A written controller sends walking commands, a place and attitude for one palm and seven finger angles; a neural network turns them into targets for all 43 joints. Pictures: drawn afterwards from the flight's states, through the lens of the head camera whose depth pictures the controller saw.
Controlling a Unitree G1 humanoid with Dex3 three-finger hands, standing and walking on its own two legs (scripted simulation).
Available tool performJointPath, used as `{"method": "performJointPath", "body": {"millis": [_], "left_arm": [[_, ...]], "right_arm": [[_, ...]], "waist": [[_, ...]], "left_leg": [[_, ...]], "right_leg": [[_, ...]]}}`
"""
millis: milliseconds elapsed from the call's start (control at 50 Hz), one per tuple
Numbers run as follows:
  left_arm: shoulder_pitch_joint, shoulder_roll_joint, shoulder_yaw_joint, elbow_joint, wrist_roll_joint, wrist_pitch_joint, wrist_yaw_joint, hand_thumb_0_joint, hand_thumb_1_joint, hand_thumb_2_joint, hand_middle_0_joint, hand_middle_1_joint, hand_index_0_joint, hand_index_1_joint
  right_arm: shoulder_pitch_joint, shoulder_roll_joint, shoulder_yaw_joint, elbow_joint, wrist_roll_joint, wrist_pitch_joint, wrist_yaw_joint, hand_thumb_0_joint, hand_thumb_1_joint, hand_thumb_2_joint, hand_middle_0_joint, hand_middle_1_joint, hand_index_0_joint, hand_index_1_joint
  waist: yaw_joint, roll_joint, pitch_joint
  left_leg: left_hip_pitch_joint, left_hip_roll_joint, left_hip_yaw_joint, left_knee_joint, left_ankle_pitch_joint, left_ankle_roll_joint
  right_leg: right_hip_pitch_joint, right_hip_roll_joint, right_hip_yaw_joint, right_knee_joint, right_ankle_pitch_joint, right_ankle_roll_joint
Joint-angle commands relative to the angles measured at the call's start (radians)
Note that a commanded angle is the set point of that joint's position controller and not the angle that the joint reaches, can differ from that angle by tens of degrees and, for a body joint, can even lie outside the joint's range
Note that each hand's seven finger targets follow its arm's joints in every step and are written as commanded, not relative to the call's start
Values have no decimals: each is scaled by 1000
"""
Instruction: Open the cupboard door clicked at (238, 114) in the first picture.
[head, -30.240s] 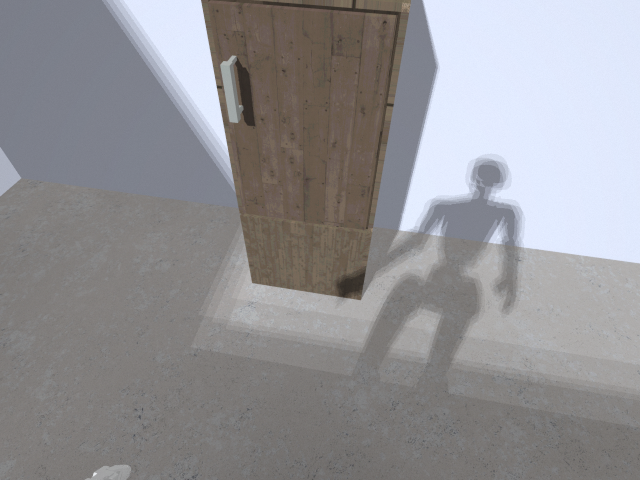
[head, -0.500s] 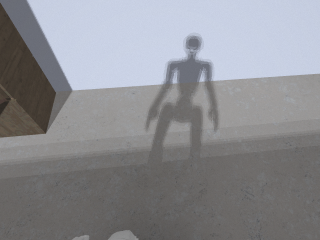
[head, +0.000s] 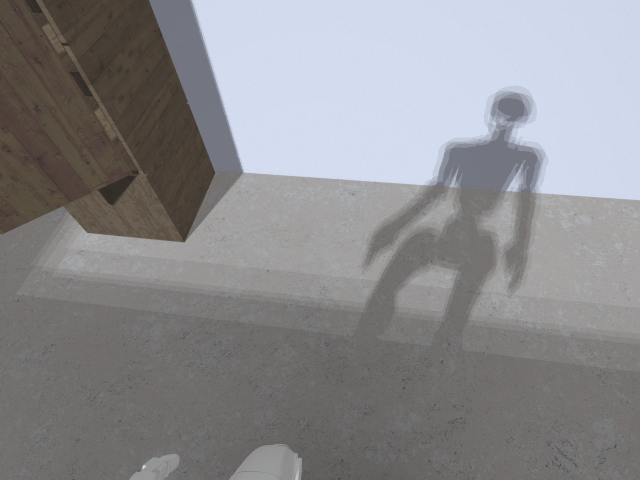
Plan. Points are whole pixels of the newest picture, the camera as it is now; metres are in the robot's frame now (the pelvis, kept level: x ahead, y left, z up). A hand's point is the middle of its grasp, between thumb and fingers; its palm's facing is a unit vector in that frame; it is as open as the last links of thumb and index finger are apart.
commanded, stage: turn to face it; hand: left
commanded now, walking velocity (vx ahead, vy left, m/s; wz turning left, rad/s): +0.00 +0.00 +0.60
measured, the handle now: out of the picture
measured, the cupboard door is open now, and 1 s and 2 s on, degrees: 45 45 45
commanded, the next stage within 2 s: take the last steps up to it in 0.86 s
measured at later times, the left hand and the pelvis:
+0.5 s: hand out of the picture +0.06 +0.24 -0.16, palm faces +0.33 -0.90 -0.27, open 7.4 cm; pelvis +0.03 +0.00 +0.00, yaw +18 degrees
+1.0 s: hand out of the picture -0.04 +0.18 -0.19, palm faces +0.57 -0.79 -0.21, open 7.3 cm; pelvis +0.05 +0.00 -0.01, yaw +33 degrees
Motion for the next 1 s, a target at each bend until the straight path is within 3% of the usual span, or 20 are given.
{"method": "performJointPath", "body": {"millis": [0, 100, 160, 180, 220, 240, 320, 440, 520, 540, 560, 580, 660, 820, 860, 880, 900, 920, 940, 980], "left_arm": [[3, 170, 44, -72, 4, -28, 11, 0, 900, 900, -200, -300, -200, -300], [130, 230, 67, -22, 10, -29, 8, 0, 900, 900, -200, -300, -200, -300], [96, 237, 77, -16, 1, -26, 1, 0, 900, 900, -200, -300, -200, -300], [73, 225, 74, -25, -8, -22, -3, 0, 900, 900, -200, -300, -200, -300], [-16, 117, 39, -100, -13, -8, -8, 0, 900, 900, -200, -300, -200, -300], [-68, 144, 38, -112, -7, 3, -2, 0, 900, 900, -200, -300, -200, -300], [-29, 133, 50, -53, -6, 16, -12, 0, 900, 900, -200, -300, -200, -300], [-39, 120, 42, -54, -8, 13, -16, 0, 900, 900, -200, -300, -200, -300], [87, 138, 52, -28, -11, -7, -10, 0, 900, 900, -200, -300, -200, -300], [134, 213, 66, -24, 2, -21, -2, 0, 900, 900, -200, -300, -200, -300], [147, 298, 81, -25, 13, -26, 5, 0, 900, 900, -200, -300, -200, -300], [137, 290, 69, -29, 4, -25, 8, 0, 900, 900, -200, -300, -200, -300], [-17, 169, 40, -65, 3, -24, 10, 0, 900, 900, -200, -300, -200, -300], [124, 219, 61, 15, 10, -33, 5, 0, 900, 900, -200, -300, -200, -300], [98, 207, 62, 23, -5, -27, 0, 0, 900, 900, -200, -300, -200, -300], [98, 167, 55, 10, -14, -21, -4, 0, 900, 900, -200, -300, -200, -300], [79, 96, 33, -18, -20, -14, -7, 0, 900, 900, -200, -300, -200, -300], [32, 108, 28, -23, -12, 0, 1, 0, 900, 900, -200, -300, -200, -300], [13, 102, 27, -33, -11, 3, -1, 0, 900, 900, -200, -300, -200, -300], [1, 99, 34, 12, -7, 4, -8, 0, 900, 900, -200, -300, -200, -300]], "right_arm": [[-40, -36, -7, -88, 4, -28, 10, 0, -900, -900, 200, 300, 200, 300], [-107, -2, 17, -106, 10, -49, 12, 0, -900, -900, 200, 300, 200, 300], [-19, -34, 10, -90, 8, -58, 8, 0, -900, -900, 200, 300, 200, 300], [41, -75, -1, -72, 4, -64, 6, 0, -900, -900, 200, 300, 200, 300], [175, -253, -46, -48, -3, -65, -15, 0, -900, -900, 200, 300, 200, 300], [194, -241, -39, -33, -5, -60, -20, 0, -900, -900, 200, 300, 200, 300], [25, -161, -15, -74, -8, -72, -41, 0, -900, -900, 200, 300, 200, 300], [14, -167, -22, -76, -12, -65, -34, 0, -900, -900, 200, 300, 200, 300], [-54, -150, -25, -100, -2, -54, -29, 0, -900, -900, 200, 300, 200, 300], [-47, -96, -18, -112, 9, -55, -23, 0, -900, -900, 200, 300, 200, 300], [-53, -38, -10, -137, 11, -55, -20, 0, -900, -900, 200, 300, 200, 300], [-62, -85, -16, -133, 4, -48, -16, 0, -900, -900, 200, 300, 200, 300], [-13, -56, -11, -74, 0, -30, 0, 0, -900, -900, 200, 300, 200, 300], [-47, 9, 26, -59, 11, -59, -4, 0, -900, -900, 200, 300, 200, 300], [33, -21, 23, -32, 8, -71, -7, 0, -900, -900, 200, 300, 200, 300], [69, -93, 8, -25, 0, -81, -11, 0, -900, -900, 200, 300, 200, 300], [120, -182, -14, -21, -7, -83, -22, 0, -900, -900, 200, 300, 200, 300], [134, -199, -13, -10, -9, -70, -35, 0, -900, -900, 200, 300, 200, 300], [109, -176, -5, -21, -13, -73, -42, 0, -900, -900, 200, 300, 200, 300], [76, -115, 12, -12, -13, -85, -56, 0, -900, -900, 200, 300, 200, 300]], "waist": [[7, -261, -104], [77, -243, -163], [23, -244, -183], [-19, -140, -208], [-95, 273, -250], [-93, 133, -227], [-9, 157, -141], [-4, 97, -134], [61, 86, -152], [85, -111, -170], [95, -395, -151], [90, -338, -142], [-1, -309, -97], [55, -235, -153], [4, -191, -171], [-13, -13, -209], [-38, 245, -217], [-51, 198, -218], [-34, 107, -166], [-20, 210, -170]], "left_leg": [[-39, 46, 52, -43, 17, -30], [54, 16, 142, -396, -24, -19], [229, 7, 154, -615, 154, 2], [381, 34, 115, -708, 313, 22], [584, 440, -403, -748, 978, 276], [538, 446, -341, -729, 885, 299], [377, 266, -193, -754, 691, 205], [297, 224, -214, -751, 544, 189], [142, 153, -214, -633, 433, 126], [3, 58, -136, -479, 216, 66], [-112, -72, 14, -199, -163, 1], [-77, -10, -49, -1, -194, 16], [-39, 44, 0, 90, 3, -10], [146, -1, 130, -490, 21, -4], [328, 13, 110, -711, 244, 14], [472, 144, -29, -757, 455, 59], [549, 379, -324, -768, 851, 192], [485, 423, -306, -754, 897, 276], [422, 405, -256, -758, 826, 281], [460, 309, -208, -748, 816, 250]], "right_leg": [[131, -230, 77, -231, 422, -93], [285, -275, 41, -108, 700, -104], [203, -266, -24, 1, 640, -43], [90, -249, -57, 119, 539, -1], [-334, -39, -19, 511, -372, 97], [-333, -59, 75, 572, -340, 78], [-297, -36, 108, 564, -132, 86], [-144, 31, 64, 283, -125, 84], [143, 54, 46, -81, 90, 72], [277, -103, 214, -235, 83, 35], [267, -382, 503, -319, 187, -90], [137, -424, 483, -316, 205, -155], [67, -236, 162, -255, 335, -101], [218, -255, 78, -111, 633, -102], [118, -222, 26, -11, 518, -33], [-19, -154, -40, 120, 319, 26], [-223, -42, -44, 290, -242, 85], [-202, -35, 59, 404, -345, 65], [-205, -42, 78, 447, -290, 57], [-252, -27, 92, 485, -225, 58]]}}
